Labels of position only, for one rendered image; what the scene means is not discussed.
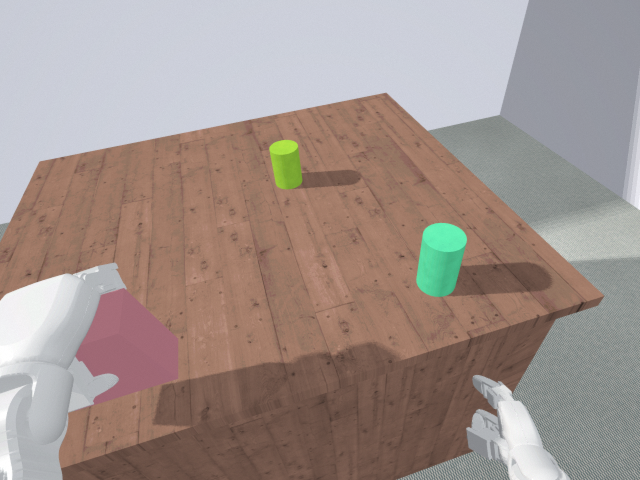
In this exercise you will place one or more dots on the robot right forearm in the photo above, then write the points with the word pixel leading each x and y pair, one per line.
pixel 530 462

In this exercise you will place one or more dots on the table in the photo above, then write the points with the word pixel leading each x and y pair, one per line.
pixel 306 349

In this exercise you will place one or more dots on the robot left forearm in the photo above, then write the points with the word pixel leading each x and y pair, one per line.
pixel 34 402

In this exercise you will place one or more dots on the robot right hand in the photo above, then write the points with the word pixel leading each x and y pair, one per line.
pixel 493 437

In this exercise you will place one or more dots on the robot left hand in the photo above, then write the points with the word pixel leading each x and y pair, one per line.
pixel 48 320

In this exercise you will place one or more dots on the sponge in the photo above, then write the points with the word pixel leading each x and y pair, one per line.
pixel 126 340

